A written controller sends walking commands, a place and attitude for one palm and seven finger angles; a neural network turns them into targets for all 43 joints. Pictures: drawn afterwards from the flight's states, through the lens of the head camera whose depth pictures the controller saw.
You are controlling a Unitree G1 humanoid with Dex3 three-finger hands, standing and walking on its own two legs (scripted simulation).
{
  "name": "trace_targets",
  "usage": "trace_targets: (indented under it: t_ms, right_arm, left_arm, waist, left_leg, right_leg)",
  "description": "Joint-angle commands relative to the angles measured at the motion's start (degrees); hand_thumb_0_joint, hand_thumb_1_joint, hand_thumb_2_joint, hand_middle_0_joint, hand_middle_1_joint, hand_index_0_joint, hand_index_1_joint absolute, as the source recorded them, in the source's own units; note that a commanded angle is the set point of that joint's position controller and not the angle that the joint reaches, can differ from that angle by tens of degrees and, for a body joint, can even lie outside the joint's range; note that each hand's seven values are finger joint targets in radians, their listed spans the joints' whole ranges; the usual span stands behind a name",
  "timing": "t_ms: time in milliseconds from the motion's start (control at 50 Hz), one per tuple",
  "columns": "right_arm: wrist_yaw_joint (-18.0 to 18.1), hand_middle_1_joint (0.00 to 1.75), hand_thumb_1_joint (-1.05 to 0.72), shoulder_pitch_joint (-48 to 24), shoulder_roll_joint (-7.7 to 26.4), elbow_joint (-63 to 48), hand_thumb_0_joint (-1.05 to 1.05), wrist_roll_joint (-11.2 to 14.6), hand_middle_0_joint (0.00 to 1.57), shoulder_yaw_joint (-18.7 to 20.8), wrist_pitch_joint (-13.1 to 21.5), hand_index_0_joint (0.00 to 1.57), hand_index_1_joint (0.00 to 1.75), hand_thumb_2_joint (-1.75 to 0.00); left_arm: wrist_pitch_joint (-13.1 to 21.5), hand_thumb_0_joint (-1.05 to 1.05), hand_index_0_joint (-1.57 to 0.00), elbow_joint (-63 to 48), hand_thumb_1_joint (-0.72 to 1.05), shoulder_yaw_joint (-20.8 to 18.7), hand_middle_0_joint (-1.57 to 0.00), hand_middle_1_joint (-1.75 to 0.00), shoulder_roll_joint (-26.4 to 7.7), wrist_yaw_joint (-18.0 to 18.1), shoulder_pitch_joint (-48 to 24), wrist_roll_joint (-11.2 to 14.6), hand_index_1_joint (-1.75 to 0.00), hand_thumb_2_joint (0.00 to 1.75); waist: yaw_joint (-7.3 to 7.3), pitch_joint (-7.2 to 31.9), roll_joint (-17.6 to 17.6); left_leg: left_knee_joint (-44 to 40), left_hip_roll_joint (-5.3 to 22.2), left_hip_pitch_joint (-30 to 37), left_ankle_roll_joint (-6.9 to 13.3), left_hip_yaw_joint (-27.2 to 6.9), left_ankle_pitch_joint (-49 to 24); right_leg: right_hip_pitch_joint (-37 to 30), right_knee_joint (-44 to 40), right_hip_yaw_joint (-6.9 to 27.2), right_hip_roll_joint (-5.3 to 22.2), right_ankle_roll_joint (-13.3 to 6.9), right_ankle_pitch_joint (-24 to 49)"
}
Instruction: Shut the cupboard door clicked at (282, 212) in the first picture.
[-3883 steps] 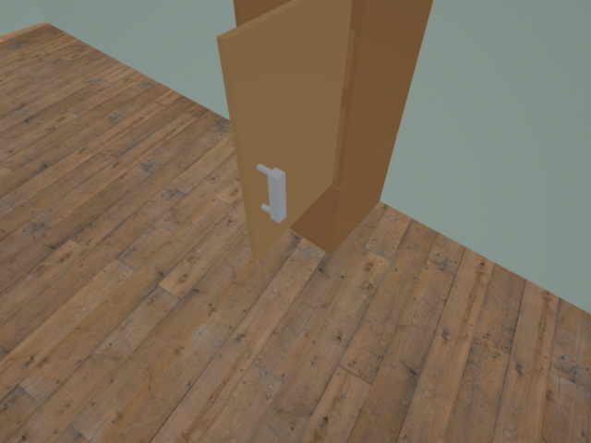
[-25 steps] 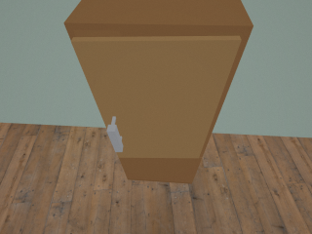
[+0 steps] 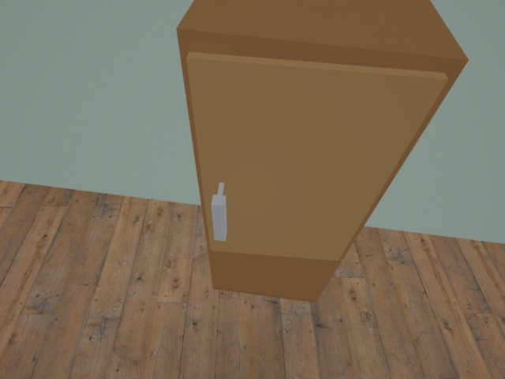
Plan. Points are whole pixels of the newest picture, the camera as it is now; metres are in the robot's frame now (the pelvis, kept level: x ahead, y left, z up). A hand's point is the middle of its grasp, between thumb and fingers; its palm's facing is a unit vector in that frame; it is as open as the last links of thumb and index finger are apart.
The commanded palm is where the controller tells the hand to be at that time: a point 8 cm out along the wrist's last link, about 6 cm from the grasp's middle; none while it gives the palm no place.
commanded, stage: come to a stop and stand still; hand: left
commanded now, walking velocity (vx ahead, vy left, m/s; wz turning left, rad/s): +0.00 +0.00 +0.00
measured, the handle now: (221, 211) +0.46 +0.11 -0.10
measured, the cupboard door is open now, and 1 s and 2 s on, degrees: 3 3 3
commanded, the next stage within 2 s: look again from close up in 0.28 s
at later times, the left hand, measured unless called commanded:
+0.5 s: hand out of the picture -0.03 +0.15 -0.18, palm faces -0.02 -0.99 -0.17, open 7.3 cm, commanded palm none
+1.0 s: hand out of the picture -0.01 +0.17 -0.18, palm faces -0.02 -0.98 -0.22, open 7.4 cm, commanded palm none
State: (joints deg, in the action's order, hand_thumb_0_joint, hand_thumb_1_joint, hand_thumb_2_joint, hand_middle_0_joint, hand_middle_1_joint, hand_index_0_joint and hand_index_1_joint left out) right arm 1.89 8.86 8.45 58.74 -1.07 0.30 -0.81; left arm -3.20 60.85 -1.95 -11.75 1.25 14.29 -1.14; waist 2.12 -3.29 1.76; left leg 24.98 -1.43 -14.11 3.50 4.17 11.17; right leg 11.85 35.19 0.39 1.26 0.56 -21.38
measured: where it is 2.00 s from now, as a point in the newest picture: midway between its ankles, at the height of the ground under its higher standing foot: outside the picture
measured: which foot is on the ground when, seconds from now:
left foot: down 0.00-1.00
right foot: up 0.00-0.02, down 0.04-1.00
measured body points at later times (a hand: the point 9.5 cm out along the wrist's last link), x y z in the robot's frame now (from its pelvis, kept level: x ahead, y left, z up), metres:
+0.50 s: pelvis -0.03 -0.01 +0.00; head -0.01 -0.01 +0.45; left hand -0.03 +0.20 -0.17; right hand -0.05 -0.24 -0.16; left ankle +0.02 +0.08 -0.74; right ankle -0.06 -0.13 -0.74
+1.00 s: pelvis -0.02 -0.01 +0.00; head -0.01 -0.01 +0.45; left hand -0.01 +0.23 -0.16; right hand +0.01 -0.26 -0.15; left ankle +0.02 +0.08 -0.74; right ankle -0.06 -0.13 -0.74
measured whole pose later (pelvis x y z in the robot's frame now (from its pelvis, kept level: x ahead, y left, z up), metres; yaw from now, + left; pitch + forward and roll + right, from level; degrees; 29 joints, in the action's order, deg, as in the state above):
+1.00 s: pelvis -0.02 -0.01 +0.00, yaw +0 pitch -1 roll +0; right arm 0.7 13.1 12.2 61.9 -0.8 0.3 1.6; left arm 0.9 61.5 1.1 -11.1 1.6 16.2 -1.1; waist -0.1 -1.7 0.3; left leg 26.9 -0.7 -15.5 2.4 4.5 10.6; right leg 8.7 28.1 1.1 0.2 0.2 -18.5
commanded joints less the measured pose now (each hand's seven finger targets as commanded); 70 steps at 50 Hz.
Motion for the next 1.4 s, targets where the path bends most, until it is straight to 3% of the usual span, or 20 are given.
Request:
trace_targets:
  t_ms: [0, 40, 60, 80, 120, 280, 340, 360, 380, 400, 420, 580, 960, 1020, 1100, 1220, 1280, 1320, 1340, 1380]
  right_arm:
    - [0.32, 0.30, -0.90, 3.71, 7.51, -0.78, 0.00, 1.30, 0.20, 2.10, 0.99, 0.20, 0.30, -0.90]
    - [-0.12, 0.30, -0.90, 4.31, 6.24, -0.06, 0.00, 1.36, 0.20, 1.69, 1.21, 0.20, 0.30, -0.90]
    - [-0.23, 0.30, -0.90, 4.69, 6.52, 0.31, 0.00, 1.12, 0.20, 1.76, 1.32, 0.20, 0.30, -0.90]
    - [-0.04, 0.30, -0.90, 4.79, 6.67, 1.19, 0.00, 0.88, 0.20, 1.64, 1.46, 0.20, 0.30, -0.90]
    - [0.06, 0.30, -0.90, 5.97, 6.75, 2.13, 0.00, 1.04, 0.20, 1.62, 1.74, 0.20, 0.30, -0.90]
    - [-0.09, 0.30, -0.90, 7.29, 5.93, 5.14, 0.00, 0.63, 0.20, 0.71, 0.78, 0.20, 0.30, -0.90]
    - [0.05, 0.30, -0.90, 8.88, 5.46, 5.57, 0.00, 0.55, 0.20, 0.68, 0.83, 0.20, 0.30, -0.90]
    - [-0.95, 0.30, -0.90, 4.66, 7.27, 1.03, 0.00, 0.51, 0.20, 0.04, 2.74, 0.20, 0.30, -0.90]
    - [-1.21, 0.30, -0.90, 8.60, 4.68, 0.19, 0.00, 0.48, 0.20, 0.14, 2.39, 0.20, 0.30, -0.90]
    - [-1.07, 0.30, -0.90, 9.74, 5.71, 0.81, 0.00, 0.18, 0.20, 0.49, 2.25, 0.20, 0.30, -0.90]
    - [-1.14, 0.30, -0.90, 10.79, 5.29, 0.63, 0.00, -0.12, 0.20, 0.29, 2.88, 0.20, 0.30, -0.90]
    - [-0.98, 0.30, -0.90, 11.07, 7.30, -1.03, 0.00, 0.13, 0.20, 0.95, 1.94, 0.20, 0.30, -0.90]
    - [-0.75, 0.30, -0.90, 4.85, 10.77, 0.47, 0.00, 0.57, 0.20, 1.34, 3.35, 0.20, 0.30, -0.90]
    - [-0.66, 0.30, -0.90, 5.77, 7.46, 1.41, 0.00, 0.22, 0.20, 0.63, 2.76, 0.20, 0.30, -0.90]
    - [-0.16, 0.30, -0.90, 5.94, 11.03, 0.79, 0.00, -0.20, 0.20, 1.78, 1.94, 0.20, 0.30, -0.90]
    - [0.94, 0.30, -0.90, 7.48, 13.24, -0.97, 0.00, -0.51, 0.20, 3.53, 1.55, 0.20, 0.30, -0.90]
    - [0.80, 0.30, -0.90, 4.81, 12.04, -1.99, 0.00, -0.46, 0.20, 3.52, 1.21, 0.20, 0.30, -0.90]
    - [0.36, 0.30, -0.90, 2.76, 5.17, -3.96, 0.00, -0.06, 0.20, 2.05, 1.12, 0.20, 0.30, -0.90]
    - [0.27, 0.30, -0.90, 0.34, 5.67, -4.44, 0.00, -0.14, 0.20, 2.05, 0.84, 0.20, 0.30, -0.90]
    - [0.15, 0.30, -0.90, 2.84, 4.63, -2.53, 0.00, -0.29, 0.20, 2.18, 0.71, 0.20, 0.30, -0.90]
  left_arm:
    - [2.58, 0.00, -0.20, 0.29, 0.90, 0.09, -0.20, -0.30, -3.38, 0.89, 5.28, -0.04, -0.30, 0.90]
    - [3.22, 0.00, -0.20, 0.22, 0.90, 0.47, -0.20, -0.30, -4.58, 0.77, 3.48, 0.16, -0.30, 0.90]
    - [3.18, 0.00, -0.20, 0.59, 0.90, 0.52, -0.20, -0.30, -4.28, 0.69, 3.88, 0.11, -0.30, 0.90]
    - [3.64, 0.00, -0.20, 1.46, 0.90, 0.72, -0.20, -0.30, -3.26, 0.86, 4.21, 0.21, -0.30, 0.90]
    - [3.91, 0.00, -0.20, 1.69, 0.90, 1.08, -0.20, -0.30, -2.40, 1.11, 4.12, 0.31, -0.30, 0.90]
    - [3.02, 0.00, -0.20, 3.10, 0.90, 1.40, -0.20, -0.30, -1.75, 0.94, 5.77, 0.41, -0.30, 0.90]
    - [3.08, 0.00, -0.20, 3.25, 0.90, 1.28, -0.20, -0.30, -1.44, 0.93, 6.22, 0.37, -0.30, 0.90]
    - [6.16, 0.00, -0.20, 2.75, 0.90, 2.28, -0.20, -0.30, -2.91, 2.99, 8.94, -1.16, -0.30, 0.90]
    - [6.15, 0.00, -0.20, 0.31, 0.90, 1.54, -0.20, -0.30, -4.86, 2.76, 6.61, -0.14, -0.30, 0.90]
    - [5.67, 0.00, -0.20, -0.37, 0.90, 1.50, -0.20, -0.30, -4.23, 2.21, 4.66, 0.03, -0.30, 0.90]
    - [6.02, 0.00, -0.20, -0.24, 0.90, 1.51, -0.20, -0.30, -3.74, 2.02, 6.17, -0.05, -0.30, 0.90]
    - [4.75, 0.00, -0.20, -1.08, 0.90, 2.05, -0.20, -0.30, -2.42, 1.38, 5.86, 0.21, -0.30, 0.90]
    - [5.31, 0.00, -0.20, -1.26, 0.90, 1.25, -0.20, -0.30, -7.49, 0.92, 4.06, 0.13, -0.30, 0.90]
    - [4.48, 0.00, -0.20, 0.26, 0.90, 2.07, -0.20, -0.30, -3.80, 0.84, 6.15, 0.14, -0.30, 0.90]
    - [3.08, 0.00, -0.20, -0.72, 0.90, 1.37, -0.20, -0.30, -4.17, 0.02, 6.42, -0.39, -0.30, 0.90]
    - [2.13, 0.00, -0.20, -2.89, 0.90, 0.36, -0.20, -0.30, -3.13, -1.00, 6.79, -0.80, -0.30, 0.90]
    - [2.14, 0.00, -0.20, -2.52, 0.90, -0.34, -0.20, -0.30, -2.87, -1.36, 10.54, -0.86, -0.30, 0.90]
    - [2.68, 0.00, -0.20, -2.01, 0.90, -1.16, -0.20, -0.30, -7.59, -0.58, 13.05, -1.18, -0.30, 0.90]
    - [2.95, 0.00, -0.20, -2.21, 0.90, -0.84, -0.20, -0.30, -6.62, -0.14, 12.94, -1.02, -0.30, 0.90]
    - [3.34, 0.00, -0.20, -2.39, 0.90, -0.08, -0.20, -0.30, -3.50, 0.25, 10.54, -0.96, -0.30, 0.90]
  waist:
    - [-1.52, 5.33, -1.43]
    - [-2.90, 3.83, -1.59]
    - [-2.88, 4.78, -2.62]
    - [-2.77, 6.05, 3.42]
    - [-2.85, 4.67, 6.61]
    - [-2.32, -5.07, -2.40]
    - [-2.32, -4.46, -2.84]
    - [-0.81, -5.09, -4.90]
    - [-4.05, -0.51, -5.16]
    - [-4.02, -2.02, -8.83]
    - [-3.10, 1.55, -10.99]
    - [-2.96, -3.57, 0.76]
    - [-2.08, 1.69, -0.85]
    - [-2.22, 1.45, -1.65]
    - [-2.55, -0.62, -5.72]
    - [-2.75, 2.35, -9.57]
    - [-0.22, 3.48, -5.17]
    - [0.71, 1.35, 15.25]
    - [1.74, -0.93, 13.88]
    - [-0.67, -1.43, 7.13]
  left_leg:
    - [-4.46, 8.56, 4.29, -0.16, -9.83, -5.95]
    - [-5.64, 6.38, 7.13, -2.15, -8.05, -4.00]
    - [-5.36, 6.36, 9.35, -2.19, -7.95, -9.28]
    - [-4.00, 7.22, 10.37, -1.87, -7.60, -13.26]
    - [-4.95, 7.56, 10.19, -1.77, -7.10, -11.74]
    - [-10.14, 6.17, 4.61, -2.51, -7.47, 4.20]
    - [-10.02, 6.08, 4.10, -2.55, -7.50, 4.02]
    - [3.86, 6.77, 0.34, -3.54, -5.65, -10.76]
    - [1.62, 6.15, 2.44, -2.92, -6.72, -0.29]
    - [-0.39, 5.96, 0.71, -2.33, -7.27, 3.44]
    - [0.56, 6.43, 0.84, -2.09, -8.06, -2.82]
    - [-3.84, 6.39, -3.79, -0.74, -9.93, 10.60]
    - [-2.96, 7.37, 3.88, -0.40, -7.47, -4.19]
    - [-3.24, 8.19, 4.45, -0.69, -7.49, -1.17]
    - [-7.20, 12.50, 2.59, 1.16, -12.67, 8.20]
    - [-6.52, 20.05, 4.45, 6.69, -17.62, -1.91]
    - [-0.04, 15.59, -7.08, 2.95, -9.73, 3.56]
    - [16.45, 2.45, -18.70, -2.60, 3.27, 15.90]
    - [25.28, 2.80, -18.27, -1.95, 0.18, 21.28]
    - [33.30, 3.56, -18.59, -1.89, -1.01, 17.01]
  right_leg:
    - [-4.37, -16.93, 6.28, 3.20, -1.71, 13.40]
    - [-0.35, -17.37, 7.40, 6.61, -3.19, 13.95]
    - [-0.32, -15.98, 6.35, 5.31, -2.75, 16.48]
    - [-1.50, -15.44, 5.99, 4.41, -2.40, 20.53]
    - [-1.85, -16.63, 5.28, 4.69, -2.02, 19.44]
    - [2.08, -20.36, 6.25, 3.95, -2.37, 3.89]
    - [1.01, -20.28, 6.15, 3.78, -2.51, 4.56]
    - [2.91, -17.29, 6.24, 6.17, -2.04, 24.17]
    - [2.68, -16.23, 6.68, 6.69, -3.57, 10.72]
    - [3.82, -14.70, 5.34, 4.94, -4.30, 2.28]
    - [1.40, -13.19, 4.18, 3.98, -4.51, 6.93]
    - [6.59, -11.93, 4.50, 2.04, -3.94, -4.68]
    - [2.70, -13.10, 6.00, 3.77, -3.20, 9.48]
    - [3.23, -12.94, 4.44, 2.84, -2.48, 6.99]
    - [6.71, -7.71, 1.09, 0.18, -2.40, 0.66]
    - [10.86, 2.97, -1.48, -0.42, -2.32, -4.79]
    - [-1.28, -8.29, -0.60, 0.38, -2.56, 2.74]
    - [-5.91, -20.75, 14.39, 12.33, -6.76, 4.18]
    - [-1.05, -22.08, 15.54, 15.24, -8.93, 11.08]
    - [-2.54, -18.77, 9.35, 12.34, -11.58, 27.20]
